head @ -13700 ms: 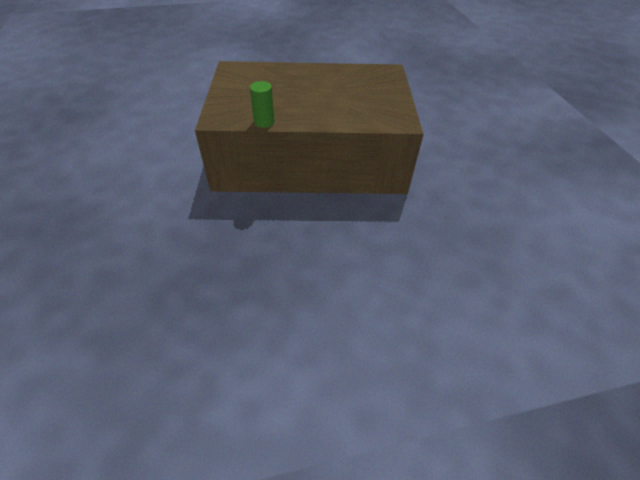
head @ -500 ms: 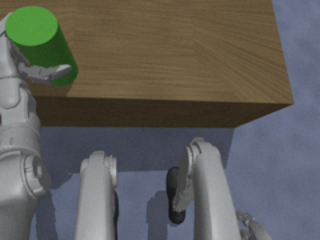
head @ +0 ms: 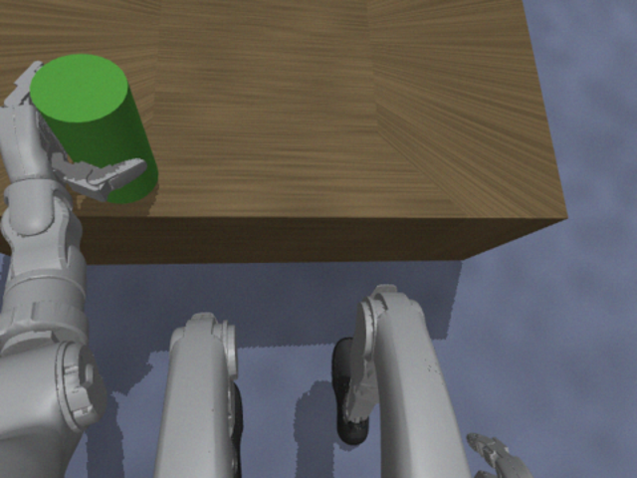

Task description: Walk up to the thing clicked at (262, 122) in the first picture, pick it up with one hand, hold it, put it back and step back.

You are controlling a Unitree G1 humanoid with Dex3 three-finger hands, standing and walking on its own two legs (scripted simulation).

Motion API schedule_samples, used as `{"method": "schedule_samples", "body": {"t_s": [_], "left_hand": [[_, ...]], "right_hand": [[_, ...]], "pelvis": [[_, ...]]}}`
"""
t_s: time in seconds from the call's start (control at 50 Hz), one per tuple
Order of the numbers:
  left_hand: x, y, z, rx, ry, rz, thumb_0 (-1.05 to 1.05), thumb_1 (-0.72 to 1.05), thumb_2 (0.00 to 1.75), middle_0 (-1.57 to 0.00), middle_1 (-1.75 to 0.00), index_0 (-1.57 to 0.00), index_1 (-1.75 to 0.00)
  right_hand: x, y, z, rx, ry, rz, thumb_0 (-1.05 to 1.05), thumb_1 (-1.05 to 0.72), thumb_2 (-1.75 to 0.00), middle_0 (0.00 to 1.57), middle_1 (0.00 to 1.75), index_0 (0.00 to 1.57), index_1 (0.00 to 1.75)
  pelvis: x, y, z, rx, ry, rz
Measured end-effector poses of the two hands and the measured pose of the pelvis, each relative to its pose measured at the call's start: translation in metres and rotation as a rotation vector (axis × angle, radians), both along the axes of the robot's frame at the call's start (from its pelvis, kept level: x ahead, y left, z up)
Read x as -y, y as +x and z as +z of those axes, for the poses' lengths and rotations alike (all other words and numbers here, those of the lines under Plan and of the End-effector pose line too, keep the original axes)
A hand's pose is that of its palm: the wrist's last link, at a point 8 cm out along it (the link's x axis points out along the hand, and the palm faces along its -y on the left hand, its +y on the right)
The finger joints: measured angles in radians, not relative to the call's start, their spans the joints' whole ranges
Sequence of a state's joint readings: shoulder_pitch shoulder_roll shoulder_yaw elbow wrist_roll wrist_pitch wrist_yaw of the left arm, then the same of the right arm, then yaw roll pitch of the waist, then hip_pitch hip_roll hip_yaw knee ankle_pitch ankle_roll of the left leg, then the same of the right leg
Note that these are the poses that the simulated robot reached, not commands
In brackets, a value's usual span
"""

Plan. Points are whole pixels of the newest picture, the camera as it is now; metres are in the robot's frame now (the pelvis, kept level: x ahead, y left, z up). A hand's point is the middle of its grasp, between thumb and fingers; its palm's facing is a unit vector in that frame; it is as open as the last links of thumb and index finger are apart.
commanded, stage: settle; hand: left
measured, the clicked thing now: (105, 138) +0.51 +0.20 -0.03
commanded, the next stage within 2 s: lift in 0.92 s
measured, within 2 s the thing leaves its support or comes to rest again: neither
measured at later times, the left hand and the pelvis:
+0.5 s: hand (75, 95) +0.52 +0.21 +0.02, palm faces +0.16 -0.99 -0.06, open 11.6 cm; pelvis +0.03 +0.00 +0.05, yaw +0 degrees
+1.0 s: hand (70, 90) +0.51 +0.20 +0.05, palm faces +0.17 -0.98 -0.06, open 11.7 cm; pelvis +0.03 +0.00 +0.08, yaw +0 degrees
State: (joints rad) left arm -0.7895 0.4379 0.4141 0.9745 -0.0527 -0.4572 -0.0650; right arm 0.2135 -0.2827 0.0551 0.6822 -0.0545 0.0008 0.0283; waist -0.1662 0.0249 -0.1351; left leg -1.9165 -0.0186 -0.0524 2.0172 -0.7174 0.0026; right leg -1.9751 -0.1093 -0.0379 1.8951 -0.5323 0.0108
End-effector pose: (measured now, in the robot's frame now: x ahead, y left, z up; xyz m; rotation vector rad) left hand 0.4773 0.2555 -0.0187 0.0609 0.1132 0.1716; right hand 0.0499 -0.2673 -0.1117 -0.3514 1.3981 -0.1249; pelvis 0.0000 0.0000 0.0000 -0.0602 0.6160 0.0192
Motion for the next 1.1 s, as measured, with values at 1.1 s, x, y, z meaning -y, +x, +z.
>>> {"method": "schedule_samples", "body": {"t_s": [1.1], "left_hand": [[0.006,0.004,0.074,0.001,-0.008,-0.002,0.00,-0.61,1.03,-0.64,-1.12,-0.63,-1.09]], "right_hand": [[0.000,0.055,0.077,0.113,0.011,-0.004,0.00,-0.93,-0.91,0.20,0.30,0.20,0.30]], "pelvis": [[0.003,0.031,0.079,0.006,0.013,-0.014]]}}
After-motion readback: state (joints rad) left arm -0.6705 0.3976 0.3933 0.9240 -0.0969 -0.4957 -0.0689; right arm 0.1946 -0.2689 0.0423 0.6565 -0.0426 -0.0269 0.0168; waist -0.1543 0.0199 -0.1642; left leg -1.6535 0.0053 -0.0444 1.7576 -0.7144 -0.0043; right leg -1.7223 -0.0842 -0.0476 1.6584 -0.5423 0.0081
